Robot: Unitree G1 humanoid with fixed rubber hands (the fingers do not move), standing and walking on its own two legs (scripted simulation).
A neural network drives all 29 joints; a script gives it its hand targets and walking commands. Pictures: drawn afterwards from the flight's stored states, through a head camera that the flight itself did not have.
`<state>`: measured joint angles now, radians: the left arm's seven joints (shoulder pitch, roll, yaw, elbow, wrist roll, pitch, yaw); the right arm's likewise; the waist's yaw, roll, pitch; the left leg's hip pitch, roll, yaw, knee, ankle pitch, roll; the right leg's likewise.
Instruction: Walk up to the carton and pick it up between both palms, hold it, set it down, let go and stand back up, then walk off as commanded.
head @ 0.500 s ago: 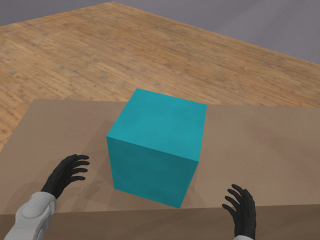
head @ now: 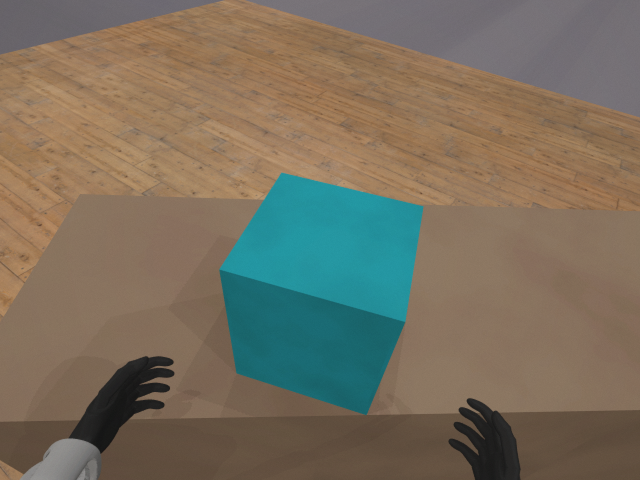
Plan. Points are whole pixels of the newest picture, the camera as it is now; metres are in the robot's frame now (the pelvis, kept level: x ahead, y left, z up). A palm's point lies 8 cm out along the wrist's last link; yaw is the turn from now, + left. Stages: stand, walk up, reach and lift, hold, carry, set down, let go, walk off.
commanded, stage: set down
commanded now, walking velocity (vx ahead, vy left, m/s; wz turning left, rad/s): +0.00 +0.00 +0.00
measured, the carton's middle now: (324, 294) +0.40 +0.00 +0.01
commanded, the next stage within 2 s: let go in 0.80 s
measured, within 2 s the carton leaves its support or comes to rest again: neither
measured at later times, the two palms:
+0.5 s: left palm (127, 450) +0.19 +0.23 -0.02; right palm out of the picture +0.15 -0.20 -0.03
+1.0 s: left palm out of the picture +0.17 +0.22 -0.05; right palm out of the picture +0.17 -0.23 -0.06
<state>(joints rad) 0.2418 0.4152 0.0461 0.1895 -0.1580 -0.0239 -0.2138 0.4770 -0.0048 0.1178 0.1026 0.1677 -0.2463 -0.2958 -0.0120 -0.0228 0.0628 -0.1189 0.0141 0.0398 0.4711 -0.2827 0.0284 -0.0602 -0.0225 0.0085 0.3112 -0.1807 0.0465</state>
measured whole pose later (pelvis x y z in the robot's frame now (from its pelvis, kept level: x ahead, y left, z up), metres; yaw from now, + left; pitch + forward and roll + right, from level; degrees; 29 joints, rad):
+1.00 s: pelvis +0.01 -0.02 +0.00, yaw +0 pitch -4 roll -1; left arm 0.30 0.28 0.02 0.36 -0.15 0.08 -0.07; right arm 0.23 -0.11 -0.04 0.57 0.05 -0.22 -0.04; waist -0.01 0.02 0.09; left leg -0.06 0.03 0.04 0.39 -0.26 0.00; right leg -0.04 -0.01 0.01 0.31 -0.20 0.03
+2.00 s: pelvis -0.01 -0.03 +0.00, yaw +0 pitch -6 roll +0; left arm 0.26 0.37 0.04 0.54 -0.08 0.00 0.00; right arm 0.23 -0.29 -0.04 0.66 -0.01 -0.04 0.03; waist -0.01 0.02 0.09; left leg -0.09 0.03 0.04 0.44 -0.26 0.00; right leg -0.09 -0.01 0.01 0.41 -0.22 0.02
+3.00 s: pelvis -0.01 -0.03 +0.00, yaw +0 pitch -6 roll +0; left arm 0.26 0.39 0.04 0.60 -0.08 0.00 0.00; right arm 0.23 -0.31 -0.04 0.66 -0.01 -0.03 0.02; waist -0.01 0.02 0.09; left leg -0.09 0.03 0.04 0.44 -0.25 0.00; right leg -0.09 -0.01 0.01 0.41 -0.22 0.02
